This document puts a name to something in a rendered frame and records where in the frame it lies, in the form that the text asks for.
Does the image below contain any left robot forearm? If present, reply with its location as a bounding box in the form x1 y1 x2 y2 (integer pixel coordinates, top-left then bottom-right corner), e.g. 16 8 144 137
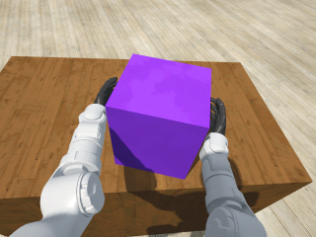
40 104 108 213

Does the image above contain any left robot hand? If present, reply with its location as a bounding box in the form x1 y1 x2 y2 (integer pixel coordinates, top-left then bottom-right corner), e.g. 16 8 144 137
94 76 118 107

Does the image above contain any right robot hand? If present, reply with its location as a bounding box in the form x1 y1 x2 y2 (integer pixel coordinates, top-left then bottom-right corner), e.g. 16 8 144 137
209 97 226 136

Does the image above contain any robot right upper arm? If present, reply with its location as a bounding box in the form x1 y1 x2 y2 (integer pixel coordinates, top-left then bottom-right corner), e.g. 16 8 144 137
204 206 268 237

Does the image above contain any robot left upper arm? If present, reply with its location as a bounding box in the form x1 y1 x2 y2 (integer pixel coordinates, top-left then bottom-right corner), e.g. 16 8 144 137
9 171 105 237

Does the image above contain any carton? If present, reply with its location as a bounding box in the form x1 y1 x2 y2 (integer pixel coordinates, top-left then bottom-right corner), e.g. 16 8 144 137
105 53 211 180

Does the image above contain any right robot forearm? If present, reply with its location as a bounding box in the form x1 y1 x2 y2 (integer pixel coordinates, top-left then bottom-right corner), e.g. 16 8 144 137
198 132 258 219

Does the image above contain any pedestal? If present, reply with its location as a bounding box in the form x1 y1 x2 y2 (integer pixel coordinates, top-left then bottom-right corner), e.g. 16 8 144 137
0 56 313 237

